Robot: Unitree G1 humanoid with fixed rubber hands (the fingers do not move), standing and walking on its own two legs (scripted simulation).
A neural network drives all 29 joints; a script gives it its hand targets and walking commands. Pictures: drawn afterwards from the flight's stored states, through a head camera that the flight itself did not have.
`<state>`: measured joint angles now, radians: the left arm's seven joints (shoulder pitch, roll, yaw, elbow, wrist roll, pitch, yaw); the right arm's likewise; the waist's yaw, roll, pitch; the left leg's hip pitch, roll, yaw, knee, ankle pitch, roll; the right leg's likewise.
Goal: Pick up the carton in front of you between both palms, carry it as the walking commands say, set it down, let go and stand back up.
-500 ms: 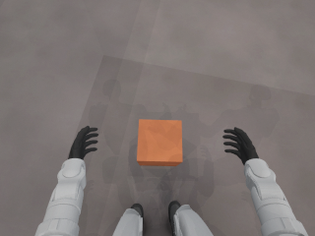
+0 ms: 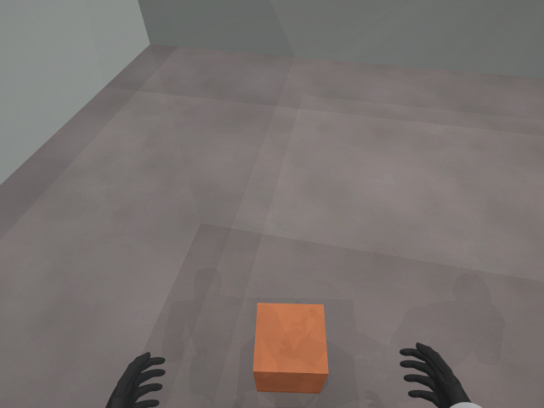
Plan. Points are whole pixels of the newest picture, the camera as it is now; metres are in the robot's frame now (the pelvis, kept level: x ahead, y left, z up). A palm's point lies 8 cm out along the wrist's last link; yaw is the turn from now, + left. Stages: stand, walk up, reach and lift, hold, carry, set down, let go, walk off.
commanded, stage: let go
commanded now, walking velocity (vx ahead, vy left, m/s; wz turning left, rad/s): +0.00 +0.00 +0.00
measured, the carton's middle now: (289, 349) +0.42 -0.04 -0.65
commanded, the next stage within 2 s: stand in 0.34 s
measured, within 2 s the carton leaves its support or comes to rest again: neither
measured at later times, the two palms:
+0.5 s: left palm out of the picture +0.14 +0.26 -0.08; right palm (482, 403) +0.16 -0.28 -0.08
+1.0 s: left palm out of the picture +0.13 +0.28 -0.09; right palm out of the picture +0.14 -0.30 -0.09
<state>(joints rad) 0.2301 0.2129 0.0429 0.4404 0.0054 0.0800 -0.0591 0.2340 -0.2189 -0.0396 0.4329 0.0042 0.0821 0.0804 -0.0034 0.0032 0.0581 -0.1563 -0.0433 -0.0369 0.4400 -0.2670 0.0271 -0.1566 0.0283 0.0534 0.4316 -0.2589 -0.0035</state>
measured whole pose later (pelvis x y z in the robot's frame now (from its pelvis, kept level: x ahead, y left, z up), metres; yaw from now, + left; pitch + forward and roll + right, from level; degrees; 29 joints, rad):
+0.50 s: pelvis +0.00 -0.01 -0.01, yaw +0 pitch -1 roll +0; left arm 0.22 0.30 0.05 0.62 0.04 0.04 0.01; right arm 0.19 -0.30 -0.05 0.59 -0.04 0.06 -0.01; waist 0.00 0.01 0.01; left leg -0.19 -0.03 -0.05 0.52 -0.31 0.01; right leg -0.18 0.05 0.04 0.51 -0.30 -0.02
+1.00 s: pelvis +0.01 -0.01 +0.00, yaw +1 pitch -1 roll +0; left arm 0.17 0.34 0.04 0.82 0.03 0.00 0.02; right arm 0.17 -0.35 -0.02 0.80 -0.03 -0.01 -0.03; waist 0.00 0.01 0.00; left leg -0.14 -0.03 -0.06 0.45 -0.29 0.01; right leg -0.14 0.04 0.03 0.44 -0.28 -0.02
